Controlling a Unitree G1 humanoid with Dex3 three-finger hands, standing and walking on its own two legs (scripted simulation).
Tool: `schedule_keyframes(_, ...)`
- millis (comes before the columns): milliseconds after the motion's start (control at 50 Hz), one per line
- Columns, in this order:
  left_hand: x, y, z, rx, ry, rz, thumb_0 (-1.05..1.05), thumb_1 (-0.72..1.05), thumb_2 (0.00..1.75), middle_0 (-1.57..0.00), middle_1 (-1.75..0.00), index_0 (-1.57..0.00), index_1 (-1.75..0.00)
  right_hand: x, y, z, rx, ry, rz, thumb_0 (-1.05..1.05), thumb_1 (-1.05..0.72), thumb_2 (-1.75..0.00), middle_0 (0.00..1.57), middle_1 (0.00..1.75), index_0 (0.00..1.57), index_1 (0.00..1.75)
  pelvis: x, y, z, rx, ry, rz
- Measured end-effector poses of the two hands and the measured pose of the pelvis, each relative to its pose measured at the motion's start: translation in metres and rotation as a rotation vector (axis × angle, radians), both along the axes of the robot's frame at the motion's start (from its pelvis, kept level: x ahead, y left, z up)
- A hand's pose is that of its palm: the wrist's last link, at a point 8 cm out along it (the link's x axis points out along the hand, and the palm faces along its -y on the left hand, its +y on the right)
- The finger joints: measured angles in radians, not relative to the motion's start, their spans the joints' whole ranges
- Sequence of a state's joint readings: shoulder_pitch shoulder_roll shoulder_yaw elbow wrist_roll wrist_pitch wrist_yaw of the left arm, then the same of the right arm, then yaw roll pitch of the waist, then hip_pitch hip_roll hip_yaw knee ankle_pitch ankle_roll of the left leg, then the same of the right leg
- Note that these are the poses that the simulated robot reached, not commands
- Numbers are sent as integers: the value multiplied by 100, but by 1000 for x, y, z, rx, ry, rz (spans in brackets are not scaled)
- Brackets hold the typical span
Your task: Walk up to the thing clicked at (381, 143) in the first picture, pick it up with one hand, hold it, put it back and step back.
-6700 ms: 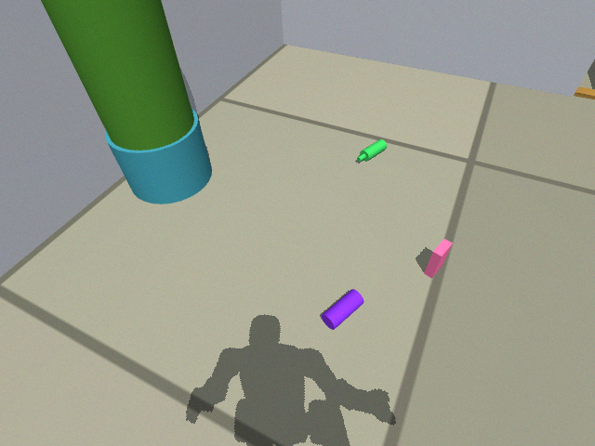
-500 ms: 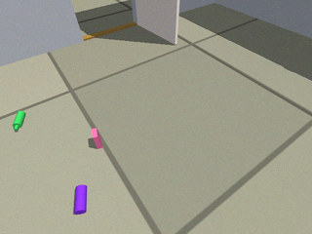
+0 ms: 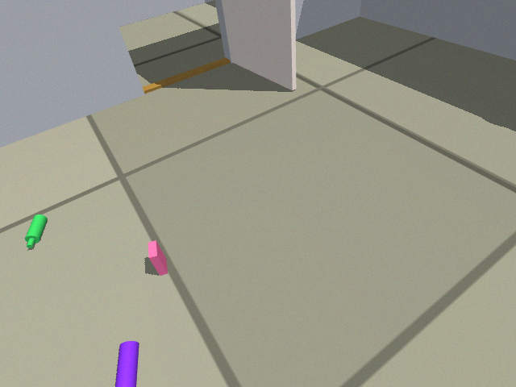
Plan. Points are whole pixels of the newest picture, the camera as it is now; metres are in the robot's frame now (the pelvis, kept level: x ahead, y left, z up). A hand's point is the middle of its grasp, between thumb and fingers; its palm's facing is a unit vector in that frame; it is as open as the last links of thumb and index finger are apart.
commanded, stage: walk up
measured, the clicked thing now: (35, 231) +0.99 +1.36 -0.74
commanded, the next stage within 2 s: none
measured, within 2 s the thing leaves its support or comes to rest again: neither
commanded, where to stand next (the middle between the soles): +0.79 +0.04 m, yaw +0 degrees
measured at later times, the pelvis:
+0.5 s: pelvis +0.21 +0.04 +0.00, yaw +1 degrees
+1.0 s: pelvis +0.43 +0.03 -0.01, yaw +2 degrees
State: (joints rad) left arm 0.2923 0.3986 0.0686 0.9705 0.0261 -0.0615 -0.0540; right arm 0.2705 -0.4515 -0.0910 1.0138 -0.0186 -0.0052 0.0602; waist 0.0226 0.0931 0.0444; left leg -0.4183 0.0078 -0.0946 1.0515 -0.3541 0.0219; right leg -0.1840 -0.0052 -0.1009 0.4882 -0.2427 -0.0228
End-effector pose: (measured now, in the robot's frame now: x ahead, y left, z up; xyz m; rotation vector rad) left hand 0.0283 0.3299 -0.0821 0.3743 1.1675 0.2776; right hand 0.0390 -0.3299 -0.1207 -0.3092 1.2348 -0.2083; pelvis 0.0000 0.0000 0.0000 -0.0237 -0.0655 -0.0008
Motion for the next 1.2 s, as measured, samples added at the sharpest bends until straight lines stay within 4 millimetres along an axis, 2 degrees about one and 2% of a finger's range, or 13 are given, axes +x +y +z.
schedule_keyframes(60,8,-8,-1,-26,17,19,0,90,90,-21,-30,-21,-30,33,5,9,19,-26,33,1,-91,-90,20,30,20,29,21,-2,6,0,6,11)
schedule_keyframes(140,31,-11,-9,-54,22,36,0,90,90,-21,-30,-21,-30,76,13,17,21,-26,80,0,-91,-90,20,30,20,29,52,0,7,-3,14,27)
schedule_keyframes(240,73,2,-27,-86,22,48,0,90,90,-21,-30,-21,-30,142,28,21,-6,-33,130,1,-91,-90,20,30,20,29,100,13,-2,-15,20,50)
schedule_keyframes(340,127,22,-50,-98,56,35,0,90,90,-21,-30,-21,-30,211,48,22,-51,-138,141,1,-91,-90,21,30,20,29,148,35,-16,12,20,45)
schedule_keyframes(420,183,26,-43,-101,33,-10,1,91,90,-21,-30,-21,-30,239,58,33,-44,-186,107,0,-91,-90,21,30,20,29,182,38,-8,24,19,31)
schedule_keyframes(500,238,26,-29,-100,-6,-61,0,91,90,-21,-30,-20,-30,256,57,35,-39,-168,95,0,-90,-90,21,30,21,30,215,38,-1,37,25,11)
schedule_keyframes(580,288,21,-17,-79,-15,-107,0,91,90,-21,-30,-20,-30,272,45,26,-22,-136,73,0,-90,-90,21,30,21,30,250,32,-1,45,28,-1)
schedule_keyframes(660,334,16,-13,-25,-47,-120,0,91,90,-21,-30,-21,-30,297,25,2,-7,-94,50,0,-90,-90,21,30,21,30,293,17,-14,44,28,-3)
schedule_keyframes(740,359,11,-8,5,-89,-74,0,91,90,-21,-30,-21,-30,336,19,-11,-1,-46,62,1,-91,-90,21,30,20,29,327,10,-18,21,22,8)
schedule_keyframes(860,373,9,1,-8,-30,-28,0,90,90,-21,-30,-21,-30,411,33,2,29,-80,118,1,-91,-90,20,30,20,29,373,15,-3,14,32,17)
schedule_keyframes(1000,403,30,-20,-47,37,2,0,90,90,-21,-30,-21,-30,495,56,17,2,-115,168,1,-91,-90,21,30,20,29,434,35,-7,3,36,29)
schedule_keyframes(1080,441,47,-44,-64,63,-2,0,90,90,-21,-30,-21,-30,534,66,19,-51,-176,159,0,-91,-90,21,30,20,30,470,54,-21,20,24,24)
schedule_keyframes(1200,519,49,-41,-92,18,-50,1,91,90,-21,-30,-21,-30,551,76,36,-62,-171,99,0,-91,-90,21,30,21,30,512,60,-8,24,16,12)
